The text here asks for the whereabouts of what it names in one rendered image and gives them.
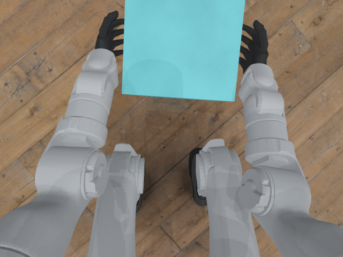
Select right robot forearm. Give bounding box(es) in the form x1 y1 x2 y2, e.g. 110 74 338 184
238 63 311 193

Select carton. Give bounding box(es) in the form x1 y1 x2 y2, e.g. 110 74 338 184
122 0 245 102

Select left robot upper arm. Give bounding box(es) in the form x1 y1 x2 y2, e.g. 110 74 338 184
0 146 108 257

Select left robot shin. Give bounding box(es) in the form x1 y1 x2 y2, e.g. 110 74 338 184
106 143 140 201

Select robot left hand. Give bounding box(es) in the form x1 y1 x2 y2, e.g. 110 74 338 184
95 11 124 57

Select left robot forearm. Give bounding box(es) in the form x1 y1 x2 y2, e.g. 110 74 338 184
35 48 118 189

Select left robot foot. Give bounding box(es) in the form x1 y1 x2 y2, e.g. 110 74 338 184
136 157 145 213

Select robot right hand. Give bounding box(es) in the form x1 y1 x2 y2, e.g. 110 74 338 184
238 20 269 74

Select right robot upper arm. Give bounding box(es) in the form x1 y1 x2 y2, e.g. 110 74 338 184
238 165 343 257

